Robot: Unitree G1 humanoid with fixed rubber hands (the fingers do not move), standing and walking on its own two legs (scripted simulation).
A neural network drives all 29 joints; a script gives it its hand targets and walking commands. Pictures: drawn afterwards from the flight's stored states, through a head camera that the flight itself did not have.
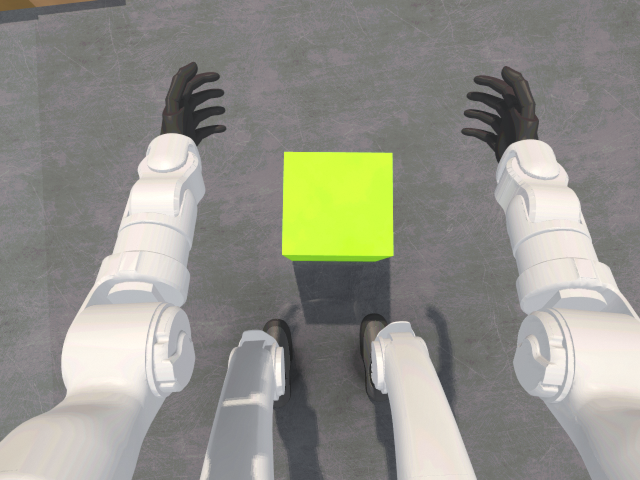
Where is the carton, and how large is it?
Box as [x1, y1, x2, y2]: [282, 152, 392, 261]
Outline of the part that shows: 284,152 282,229 283,255 291,260 375,261 392,255 391,153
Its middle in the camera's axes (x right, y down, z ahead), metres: +0.03 -0.05 +0.86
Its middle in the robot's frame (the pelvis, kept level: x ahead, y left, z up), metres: +0.47 -0.04 -0.51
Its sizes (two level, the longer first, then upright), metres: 0.210 0.200 0.250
